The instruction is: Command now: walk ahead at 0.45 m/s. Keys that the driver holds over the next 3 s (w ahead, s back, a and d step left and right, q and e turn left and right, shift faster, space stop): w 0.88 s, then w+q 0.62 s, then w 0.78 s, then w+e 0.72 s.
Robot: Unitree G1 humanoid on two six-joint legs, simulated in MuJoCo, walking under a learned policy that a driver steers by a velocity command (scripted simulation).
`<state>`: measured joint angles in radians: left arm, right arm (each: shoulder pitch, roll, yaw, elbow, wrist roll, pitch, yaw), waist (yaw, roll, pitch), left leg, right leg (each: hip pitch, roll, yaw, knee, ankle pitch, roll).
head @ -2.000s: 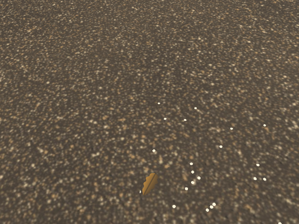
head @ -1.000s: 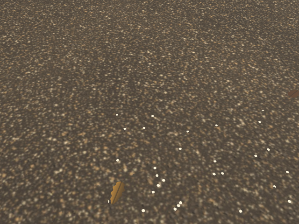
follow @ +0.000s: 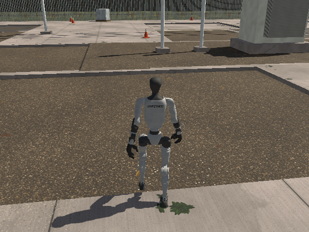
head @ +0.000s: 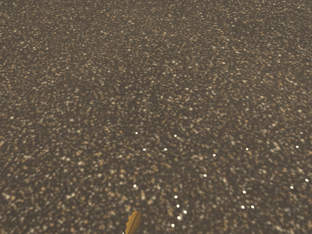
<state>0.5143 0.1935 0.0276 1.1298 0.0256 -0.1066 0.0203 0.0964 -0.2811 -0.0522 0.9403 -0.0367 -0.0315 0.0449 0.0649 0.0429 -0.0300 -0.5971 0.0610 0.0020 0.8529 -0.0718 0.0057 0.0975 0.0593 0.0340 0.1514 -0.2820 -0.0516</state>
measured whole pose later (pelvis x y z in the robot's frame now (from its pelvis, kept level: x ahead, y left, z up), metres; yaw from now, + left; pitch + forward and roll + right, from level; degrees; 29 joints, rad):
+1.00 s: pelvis +0.60 +0.08 -0.10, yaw +1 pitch -1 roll -1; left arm 0.39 0.20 0.05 1.08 0.02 -0.10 0.01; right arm 0.19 -0.21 -0.06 0.96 -0.03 -0.03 0.02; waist 0.01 0.03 0.04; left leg -0.61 0.09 -0.03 0.96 -0.16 0.04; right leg -0.05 0.08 -0.12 0.26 -0.20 -0.10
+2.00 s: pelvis +1.16 +0.21 -0.11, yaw +23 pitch +0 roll +0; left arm 0.27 0.23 0.05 0.89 0.02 -0.08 -0.01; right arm 0.30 -0.25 -0.05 0.90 -0.04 -0.05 0.02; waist -0.01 0.04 0.04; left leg -0.44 0.00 -0.04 1.12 -0.31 0.07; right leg -0.22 0.07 -0.07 0.39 -0.16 -0.09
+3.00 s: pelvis +1.64 +0.39 -0.13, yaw +2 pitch +0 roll +0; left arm 0.13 0.25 0.07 0.83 0.02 -0.02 -0.02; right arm 0.33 -0.22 -0.05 0.92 -0.01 -0.07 -0.01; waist -0.02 0.01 0.07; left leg -0.27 0.06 0.09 1.23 -0.40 0.00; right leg -0.38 0.10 -0.10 0.59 -0.22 -0.15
